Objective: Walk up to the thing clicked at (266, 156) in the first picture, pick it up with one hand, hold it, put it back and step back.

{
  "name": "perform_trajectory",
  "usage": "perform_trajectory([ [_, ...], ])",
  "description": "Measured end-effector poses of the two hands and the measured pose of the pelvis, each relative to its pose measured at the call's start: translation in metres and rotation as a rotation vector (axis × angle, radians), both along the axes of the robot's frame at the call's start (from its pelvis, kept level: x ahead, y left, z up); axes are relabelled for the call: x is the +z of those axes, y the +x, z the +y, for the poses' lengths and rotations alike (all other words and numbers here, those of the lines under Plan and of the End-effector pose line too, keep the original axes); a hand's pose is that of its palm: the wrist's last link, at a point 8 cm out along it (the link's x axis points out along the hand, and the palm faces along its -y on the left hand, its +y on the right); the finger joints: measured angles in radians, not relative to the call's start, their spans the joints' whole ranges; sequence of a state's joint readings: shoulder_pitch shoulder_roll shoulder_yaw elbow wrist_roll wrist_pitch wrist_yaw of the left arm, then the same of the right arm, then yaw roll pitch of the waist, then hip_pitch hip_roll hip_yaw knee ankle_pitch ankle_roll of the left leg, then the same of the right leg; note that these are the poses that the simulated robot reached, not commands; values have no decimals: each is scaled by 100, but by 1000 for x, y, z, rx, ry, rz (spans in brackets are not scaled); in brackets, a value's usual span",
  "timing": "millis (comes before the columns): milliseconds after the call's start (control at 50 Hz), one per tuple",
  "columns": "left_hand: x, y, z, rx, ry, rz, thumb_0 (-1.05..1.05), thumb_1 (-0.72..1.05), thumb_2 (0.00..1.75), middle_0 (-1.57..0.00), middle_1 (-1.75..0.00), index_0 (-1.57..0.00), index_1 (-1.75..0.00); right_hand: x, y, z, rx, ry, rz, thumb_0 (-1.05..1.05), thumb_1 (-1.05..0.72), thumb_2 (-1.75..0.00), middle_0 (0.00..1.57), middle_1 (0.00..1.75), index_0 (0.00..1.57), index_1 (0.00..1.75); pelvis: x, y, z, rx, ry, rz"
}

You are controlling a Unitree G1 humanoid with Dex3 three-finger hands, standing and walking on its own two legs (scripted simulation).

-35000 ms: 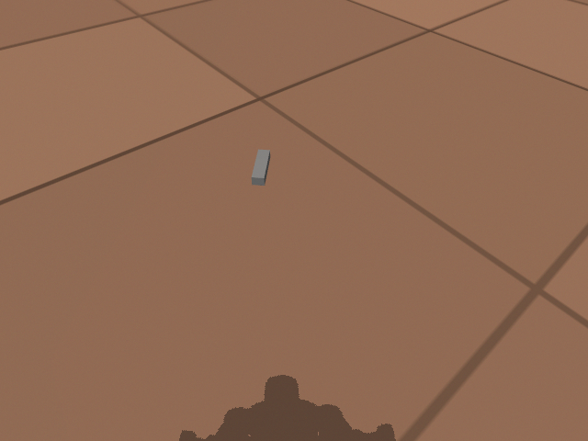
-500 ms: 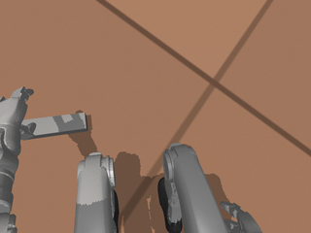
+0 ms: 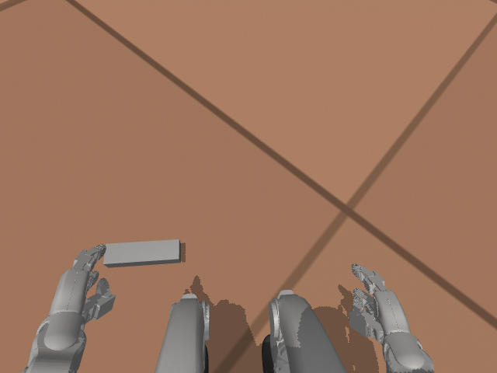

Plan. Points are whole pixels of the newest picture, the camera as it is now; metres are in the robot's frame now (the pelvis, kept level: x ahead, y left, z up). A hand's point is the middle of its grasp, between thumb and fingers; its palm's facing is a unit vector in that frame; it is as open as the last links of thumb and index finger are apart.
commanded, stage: home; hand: left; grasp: from above
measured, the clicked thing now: (144, 253) +0.46 +0.28 -0.56
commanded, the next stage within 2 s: none
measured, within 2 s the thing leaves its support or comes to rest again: neither
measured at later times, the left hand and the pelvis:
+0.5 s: hand (79, 316) +0.22 +0.19 +0.08, palm faces +0.10 -0.97 -0.21, open 7.4 cm; pelvis +0.06 +0.00 +0.13, yaw +2 degrees
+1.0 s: hand (76, 326) +0.21 +0.19 +0.08, palm faces +0.09 -0.98 -0.20, open 7.4 cm; pelvis +0.06 +0.00 +0.13, yaw +2 degrees
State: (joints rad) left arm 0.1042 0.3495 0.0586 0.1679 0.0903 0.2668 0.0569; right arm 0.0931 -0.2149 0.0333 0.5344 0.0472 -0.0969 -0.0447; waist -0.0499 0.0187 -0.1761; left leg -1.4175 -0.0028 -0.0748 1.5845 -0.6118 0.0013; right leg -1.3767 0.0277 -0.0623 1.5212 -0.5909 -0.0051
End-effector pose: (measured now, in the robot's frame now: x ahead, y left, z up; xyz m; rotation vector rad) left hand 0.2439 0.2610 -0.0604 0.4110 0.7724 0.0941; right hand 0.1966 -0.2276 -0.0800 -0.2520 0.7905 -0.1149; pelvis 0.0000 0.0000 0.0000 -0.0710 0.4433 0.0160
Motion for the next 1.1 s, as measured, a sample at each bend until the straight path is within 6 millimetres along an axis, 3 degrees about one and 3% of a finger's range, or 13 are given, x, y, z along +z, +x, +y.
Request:
perform_trajectory([
  [260, 107, -27, -20, 171, -181, 43, 1, 91, 90, -21, -30, -21, -30, 101, -12, -3, -91, -46, -58, 1, -91, -90, 20, 30, 20, 29, 91, 39, 0, 23, 10, -143],
  [440, 162, -41, -25, 172, -196, 12, 1, 91, 90, -20, -30, -21, -30, 143, 2, -6, -113, -62, -164, 1, -91, -90, 20, 30, 20, 29, 122, 58, 3, 29, 19, -219],
  [540, 170, -48, -24, 178, -201, 6, 1, 91, 90, -20, -30, -21, -30, 153, 18, -2, -85, -57, -217, 1, -91, -90, 20, 30, 20, 29, 127, 62, 3, 34, 24, -244],
  [700, 165, -54, -24, 188, -211, 21, 1, 91, 90, -20, -30, -20, -30, 160, 32, 3, -33, -59, -255, 1, -90, -90, 20, 30, 20, 29, 128, 60, 2, 40, 28, -264],
  [1100, 166, -55, -23, 170, -205, 14, 1, 91, 90, -20, -30, -20, -30, 151, 9, 1, -56, -58, -198, 1, -90, -90, 20, 30, 20, 29, 128, 55, 4, 33, 28, -273],
])
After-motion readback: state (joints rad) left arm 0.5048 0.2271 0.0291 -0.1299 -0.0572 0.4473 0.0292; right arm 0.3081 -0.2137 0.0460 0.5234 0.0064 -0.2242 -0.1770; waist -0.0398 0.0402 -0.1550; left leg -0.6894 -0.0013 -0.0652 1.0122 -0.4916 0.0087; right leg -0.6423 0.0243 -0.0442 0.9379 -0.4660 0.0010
